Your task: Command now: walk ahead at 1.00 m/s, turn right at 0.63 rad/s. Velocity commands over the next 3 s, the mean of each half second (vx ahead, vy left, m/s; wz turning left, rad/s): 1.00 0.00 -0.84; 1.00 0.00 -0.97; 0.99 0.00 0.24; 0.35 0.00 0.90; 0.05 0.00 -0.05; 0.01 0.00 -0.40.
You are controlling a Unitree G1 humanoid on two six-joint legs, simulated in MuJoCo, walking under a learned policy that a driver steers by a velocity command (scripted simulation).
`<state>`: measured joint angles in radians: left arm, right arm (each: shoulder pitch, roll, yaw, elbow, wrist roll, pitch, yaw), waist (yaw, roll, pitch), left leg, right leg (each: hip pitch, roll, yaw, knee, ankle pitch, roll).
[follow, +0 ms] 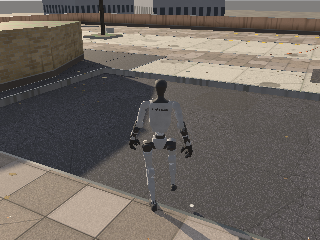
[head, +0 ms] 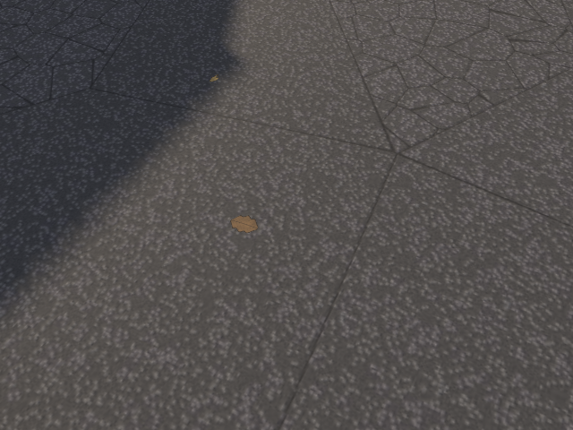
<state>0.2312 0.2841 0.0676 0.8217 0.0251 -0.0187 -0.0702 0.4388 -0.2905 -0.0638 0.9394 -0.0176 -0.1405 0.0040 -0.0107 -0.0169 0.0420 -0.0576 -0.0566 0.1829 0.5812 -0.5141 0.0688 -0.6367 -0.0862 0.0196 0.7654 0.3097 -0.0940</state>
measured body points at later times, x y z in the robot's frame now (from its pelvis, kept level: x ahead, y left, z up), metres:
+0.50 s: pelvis +0.50 -0.07 -0.16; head +0.54 -0.07 +0.29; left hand +0.57 +0.20 -0.30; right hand +0.66 -0.36 -0.21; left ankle +0.73 +0.00 -0.86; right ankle +0.29 -0.05 -0.86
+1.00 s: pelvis +0.88 -0.32 -0.18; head +0.90 -0.35 +0.27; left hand +1.21 -0.34 -0.26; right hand +0.66 -0.47 -0.31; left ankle +0.82 -0.03 -0.75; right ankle +0.94 -0.41 -0.87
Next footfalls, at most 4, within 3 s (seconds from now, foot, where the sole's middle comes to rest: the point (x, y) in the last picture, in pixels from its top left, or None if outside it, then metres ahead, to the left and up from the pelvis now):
0.18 right None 0.32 -0.06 -0.91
0.52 left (306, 345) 0.78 -0.02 -0.91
0.96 right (445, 288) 0.96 -0.44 -0.91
1.40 left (513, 200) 1.31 -0.74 -0.91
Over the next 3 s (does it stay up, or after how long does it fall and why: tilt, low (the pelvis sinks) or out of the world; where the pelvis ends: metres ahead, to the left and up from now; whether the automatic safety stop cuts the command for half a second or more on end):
stays up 1.45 -0.97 -0.14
